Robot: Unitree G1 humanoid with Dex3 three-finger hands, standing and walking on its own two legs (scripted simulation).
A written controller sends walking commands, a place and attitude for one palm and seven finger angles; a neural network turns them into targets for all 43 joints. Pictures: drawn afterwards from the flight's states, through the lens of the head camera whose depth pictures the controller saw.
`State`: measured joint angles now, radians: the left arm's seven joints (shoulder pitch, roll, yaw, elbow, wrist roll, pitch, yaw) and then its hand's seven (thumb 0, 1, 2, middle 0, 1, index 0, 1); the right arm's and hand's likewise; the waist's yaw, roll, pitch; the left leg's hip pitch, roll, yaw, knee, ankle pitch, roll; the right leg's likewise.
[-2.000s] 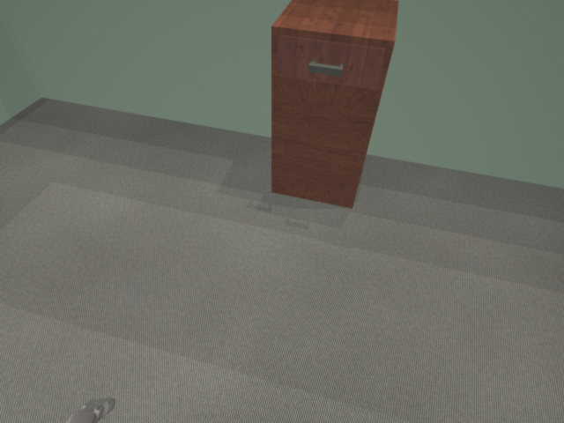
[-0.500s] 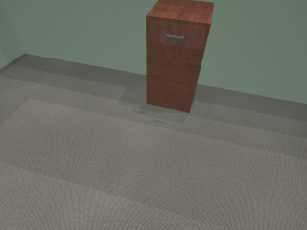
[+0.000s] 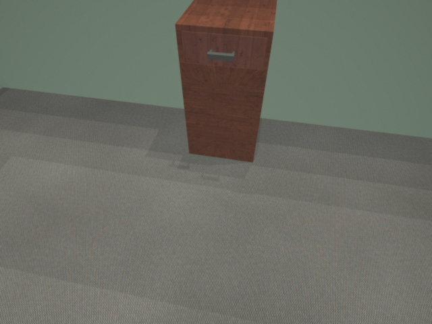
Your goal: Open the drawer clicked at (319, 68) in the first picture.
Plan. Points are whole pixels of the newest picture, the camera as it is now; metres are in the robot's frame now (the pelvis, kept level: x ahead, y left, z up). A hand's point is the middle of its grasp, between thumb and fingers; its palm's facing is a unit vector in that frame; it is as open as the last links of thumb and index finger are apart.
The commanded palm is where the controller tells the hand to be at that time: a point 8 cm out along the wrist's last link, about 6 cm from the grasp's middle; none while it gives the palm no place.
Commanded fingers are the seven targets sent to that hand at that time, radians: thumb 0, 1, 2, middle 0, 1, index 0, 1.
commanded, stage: walk to a spot facing it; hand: left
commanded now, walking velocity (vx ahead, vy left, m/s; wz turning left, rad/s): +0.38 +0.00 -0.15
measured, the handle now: (221, 54) +1.18 +0.10 -0.06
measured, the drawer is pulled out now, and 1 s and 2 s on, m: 0.00 0.00 0.00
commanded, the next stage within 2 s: turn to face it in 0.82 s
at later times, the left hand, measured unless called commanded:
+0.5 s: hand (121, 283) +0.23 +0.26 -0.18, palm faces -0.06 -0.99 -0.15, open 7.4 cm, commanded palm none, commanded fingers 0.00 0.90 0.90 -0.20 -0.30 -0.20 -0.30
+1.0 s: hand (187, 187) +0.52 +0.15 -0.18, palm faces -0.40 -0.90 -0.17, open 7.4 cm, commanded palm none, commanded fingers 0.00 0.90 0.90 -0.20 -0.30 -0.20 -0.30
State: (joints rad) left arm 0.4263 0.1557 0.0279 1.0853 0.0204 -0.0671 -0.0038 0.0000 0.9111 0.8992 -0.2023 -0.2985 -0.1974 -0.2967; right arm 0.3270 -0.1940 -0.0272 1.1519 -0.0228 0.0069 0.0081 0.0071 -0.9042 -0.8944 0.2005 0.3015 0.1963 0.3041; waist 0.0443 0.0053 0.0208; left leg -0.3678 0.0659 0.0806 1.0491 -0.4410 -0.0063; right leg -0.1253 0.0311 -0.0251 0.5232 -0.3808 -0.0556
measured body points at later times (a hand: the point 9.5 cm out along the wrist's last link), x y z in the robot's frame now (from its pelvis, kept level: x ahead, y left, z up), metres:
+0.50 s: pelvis +0.21 +0.08 +0.00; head +0.22 +0.10 +0.45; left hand +0.24 +0.31 -0.17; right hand +0.25 -0.17 -0.13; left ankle +0.26 +0.12 -0.73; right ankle +0.15 -0.05 -0.63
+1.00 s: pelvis +0.35 +0.04 -0.02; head +0.40 +0.01 +0.43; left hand +0.54 +0.20 -0.16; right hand +0.20 -0.12 -0.17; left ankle +0.27 +0.14 -0.70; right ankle +0.37 -0.05 -0.74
